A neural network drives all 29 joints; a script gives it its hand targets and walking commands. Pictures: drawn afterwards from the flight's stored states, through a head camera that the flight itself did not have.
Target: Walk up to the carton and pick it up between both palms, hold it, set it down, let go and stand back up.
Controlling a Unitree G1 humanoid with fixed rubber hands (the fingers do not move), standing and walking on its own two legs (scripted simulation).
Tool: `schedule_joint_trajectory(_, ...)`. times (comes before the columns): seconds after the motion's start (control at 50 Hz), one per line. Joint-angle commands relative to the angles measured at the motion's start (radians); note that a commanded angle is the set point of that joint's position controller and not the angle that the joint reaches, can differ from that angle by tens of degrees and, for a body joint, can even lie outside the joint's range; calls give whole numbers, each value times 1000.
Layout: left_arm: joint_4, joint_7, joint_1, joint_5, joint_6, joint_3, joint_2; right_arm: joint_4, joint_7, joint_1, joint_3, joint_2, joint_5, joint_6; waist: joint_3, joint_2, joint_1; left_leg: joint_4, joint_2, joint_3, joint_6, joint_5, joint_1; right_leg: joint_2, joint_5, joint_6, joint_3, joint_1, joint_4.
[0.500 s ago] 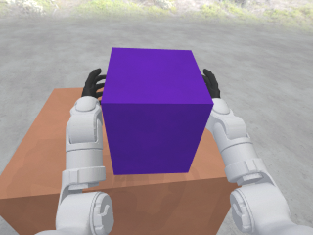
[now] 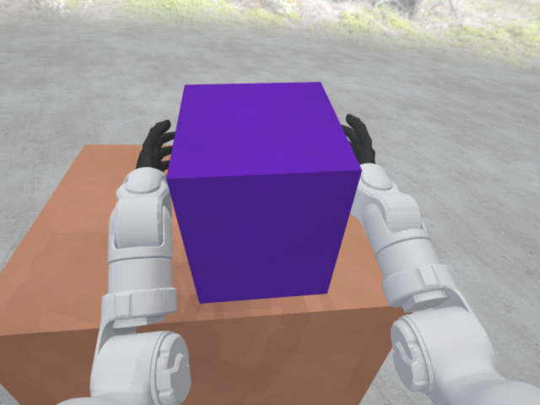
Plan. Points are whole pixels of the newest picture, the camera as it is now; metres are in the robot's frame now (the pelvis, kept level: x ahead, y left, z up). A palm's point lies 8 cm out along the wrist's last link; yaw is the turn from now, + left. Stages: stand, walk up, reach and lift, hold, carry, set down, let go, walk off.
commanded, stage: hold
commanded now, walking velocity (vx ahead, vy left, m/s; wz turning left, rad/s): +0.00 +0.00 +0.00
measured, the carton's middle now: (259, 194) +0.37 +0.00 +0.18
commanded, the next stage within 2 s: none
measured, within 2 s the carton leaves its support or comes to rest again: neither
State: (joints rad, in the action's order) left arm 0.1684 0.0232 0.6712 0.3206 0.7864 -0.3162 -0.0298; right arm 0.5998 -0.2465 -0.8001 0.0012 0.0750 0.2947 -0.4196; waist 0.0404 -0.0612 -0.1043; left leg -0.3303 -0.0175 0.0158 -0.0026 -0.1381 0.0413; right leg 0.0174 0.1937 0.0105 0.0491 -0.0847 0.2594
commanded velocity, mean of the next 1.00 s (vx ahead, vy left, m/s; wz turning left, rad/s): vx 0.00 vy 0.00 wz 0.00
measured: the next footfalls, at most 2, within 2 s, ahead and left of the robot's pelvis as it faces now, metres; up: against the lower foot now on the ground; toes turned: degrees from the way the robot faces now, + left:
none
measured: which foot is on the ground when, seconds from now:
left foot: down 0.00-1.00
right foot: down 0.00-1.00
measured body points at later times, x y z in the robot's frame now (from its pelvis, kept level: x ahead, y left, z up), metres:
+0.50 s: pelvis +0.00 +0.00 +0.00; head -0.08 +0.03 +0.44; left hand +0.37 +0.16 +0.23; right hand +0.38 -0.14 +0.25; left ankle +0.04 +0.12 -0.75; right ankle -0.02 -0.11 -0.75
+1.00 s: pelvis +0.00 +0.00 +0.00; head -0.08 +0.02 +0.44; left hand +0.37 +0.14 +0.24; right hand +0.37 -0.15 +0.23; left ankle +0.04 +0.12 -0.75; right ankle -0.02 -0.11 -0.75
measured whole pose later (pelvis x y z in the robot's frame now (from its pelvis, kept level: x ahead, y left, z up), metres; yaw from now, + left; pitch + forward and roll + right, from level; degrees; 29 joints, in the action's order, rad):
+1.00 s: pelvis +0.00 +0.00 +0.00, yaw -1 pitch -9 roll +0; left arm 0.20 0.02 0.71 0.33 0.78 -0.34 -0.05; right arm 0.58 -0.25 -0.78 0.03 0.10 0.29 -0.42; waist 0.05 -0.03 -0.07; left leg -0.32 -0.02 0.04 0.00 -0.13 0.03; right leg 0.02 0.20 0.01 0.02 -0.08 0.27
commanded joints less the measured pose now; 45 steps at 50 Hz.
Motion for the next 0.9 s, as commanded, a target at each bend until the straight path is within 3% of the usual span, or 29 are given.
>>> schedule_joint_trajectory(0.0,-121,118,728,-166,-73,471,-548,-307,80,-755,336,-622,91,45,305,90,4,-3,50,6,-25,236,-214,47,-228,-73,4,89,-36)
schedule_joint_trajectory(0.1,-81,110,720,-157,-70,443,-536,-325,84,-786,363,-644,88,51,307,26,36,4,46,15,-4,199,-212,47,-201,-79,3,115,-38)
schedule_joint_trajectory(0.2,-63,108,705,-148,-58,434,-540,-349,78,-826,383,-653,100,55,310,6,59,2,45,28,-3,223,-224,57,-222,-84,5,115,-36)
schedule_joint_trajectory(0.24,-47,115,698,-143,-54,430,-540,-339,73,-828,376,-654,94,54,304,2,55,0,45,28,-4,219,-226,53,-218,-82,-1,121,-41)
schedule_joint_trajectory(0.46,-96,139,718,-151,-48,472,-548,-241,68,-719,300,-612,84,20,236,119,-24,7,48,16,-40,214,-203,45,-211,-71,-4,100,-47)
schedule_joint_trajectory(0.56,-106,139,741,-153,-55,471,-545,-239,75,-721,285,-607,77,24,231,130,-31,14,47,5,-36,173,-176,41,-162,-67,1,99,-48)
schedule_joint_trajectory(0.66,-126,126,742,-163,-69,479,-556,-291,84,-756,313,-631,86,43,285,106,-6,6,48,8,-24,205,-198,48,-197,-70,5,92,-40)
schedule_joint_trajectory(0.74,-106,113,728,-161,-75,465,-545,-354,79,-803,358,-651,95,57,326,55,25,-10,54,12,-12,228,-224,50,-235,-84,3,100,-30)
schedule_joint_trajectory(0.88,-9,121,691,-124,-53,404,-526,-309,78,-810,356,-641,73,47,261,-6,56,21,45,29,8,148,-195,45,-162,-84,1,127,-46)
